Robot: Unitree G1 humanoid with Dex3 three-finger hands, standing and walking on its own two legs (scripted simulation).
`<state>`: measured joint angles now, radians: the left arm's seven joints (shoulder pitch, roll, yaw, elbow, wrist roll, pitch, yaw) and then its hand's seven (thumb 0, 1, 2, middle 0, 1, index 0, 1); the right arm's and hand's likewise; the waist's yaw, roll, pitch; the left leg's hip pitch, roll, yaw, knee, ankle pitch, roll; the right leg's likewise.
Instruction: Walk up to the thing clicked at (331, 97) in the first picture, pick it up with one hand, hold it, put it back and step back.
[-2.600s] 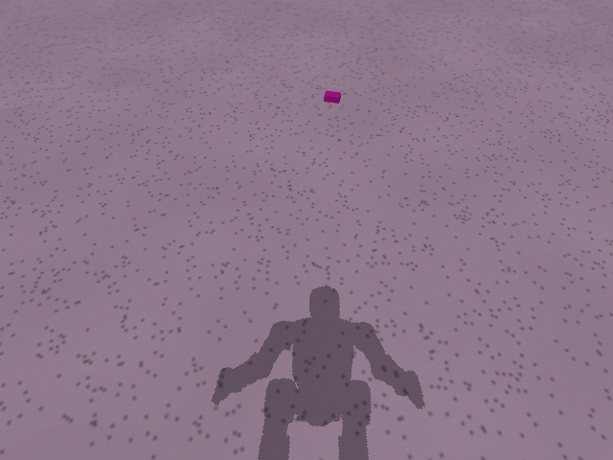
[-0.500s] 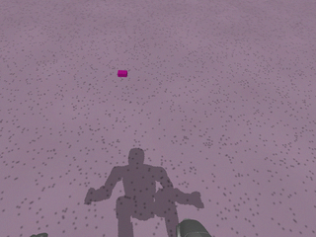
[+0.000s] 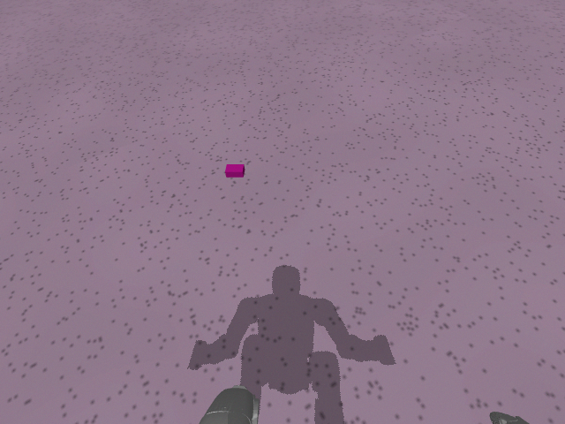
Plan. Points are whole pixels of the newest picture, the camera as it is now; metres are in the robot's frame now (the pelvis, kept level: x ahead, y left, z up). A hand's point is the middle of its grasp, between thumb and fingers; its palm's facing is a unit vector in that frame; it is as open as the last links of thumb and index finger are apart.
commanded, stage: walk up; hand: left
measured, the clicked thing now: (235, 170) +1.34 +0.35 -0.76
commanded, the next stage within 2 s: none
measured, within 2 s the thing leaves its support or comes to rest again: neither
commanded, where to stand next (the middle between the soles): +0.95 +0.08 m, yaw +1 degrees
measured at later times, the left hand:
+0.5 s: hand (131, 312) +0.32 +0.32 -0.15, palm faces -0.02 -0.94 -0.33, open 7.3 cm
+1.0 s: hand (171, 232) +0.49 +0.28 -0.12, palm faces +0.03 -0.92 -0.39, open 7.3 cm
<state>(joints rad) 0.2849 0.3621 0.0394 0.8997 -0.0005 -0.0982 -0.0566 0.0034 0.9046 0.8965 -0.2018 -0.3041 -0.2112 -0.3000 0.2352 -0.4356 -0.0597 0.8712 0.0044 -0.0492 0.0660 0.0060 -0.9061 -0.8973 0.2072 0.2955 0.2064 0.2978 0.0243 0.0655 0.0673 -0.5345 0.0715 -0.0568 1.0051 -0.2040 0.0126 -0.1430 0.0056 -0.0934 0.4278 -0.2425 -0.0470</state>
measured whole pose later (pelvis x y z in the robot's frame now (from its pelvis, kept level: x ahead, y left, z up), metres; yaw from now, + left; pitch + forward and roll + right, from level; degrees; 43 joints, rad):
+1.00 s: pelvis +0.44 +0.01 +0.00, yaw +2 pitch -4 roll -1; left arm 0.31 0.37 0.04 0.88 0.01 -0.09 -0.04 0.00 0.90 0.90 -0.20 -0.30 -0.21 -0.30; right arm 0.28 -0.44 -0.07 0.89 0.00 -0.02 0.06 0.01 -0.91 -0.90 0.21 0.30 0.21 0.30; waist 0.01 0.07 0.08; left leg -0.51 0.06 -0.07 0.91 -0.21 0.00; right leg -0.14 -0.01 -0.10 0.41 -0.21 -0.03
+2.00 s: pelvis +0.76 +0.05 +0.00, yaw +0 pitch -4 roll +1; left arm 0.27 0.37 0.03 0.85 0.01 -0.08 -0.04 0.00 0.91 0.90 -0.20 -0.30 -0.21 -0.30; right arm 0.31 -0.43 -0.06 0.87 -0.01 -0.02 0.05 0.01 -0.91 -0.90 0.21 0.30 0.21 0.30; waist 0.01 0.06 0.09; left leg -0.46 0.08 -0.02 0.95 -0.31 0.01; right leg -0.21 -0.02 -0.05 0.48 -0.21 -0.04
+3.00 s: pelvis +0.87 +0.08 +0.00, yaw +0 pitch -3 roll +0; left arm 0.09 0.35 0.01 1.08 0.00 -0.02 -0.02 0.00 0.91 0.90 -0.20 -0.30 -0.21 -0.30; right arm 0.17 -0.36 0.01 1.12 -0.01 0.00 0.03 0.01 -0.90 -0.90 0.21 0.30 0.21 0.30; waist -0.01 -0.01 0.05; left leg -0.22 0.03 0.06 0.45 -0.19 0.00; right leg -0.24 -0.03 -0.02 0.44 -0.16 0.01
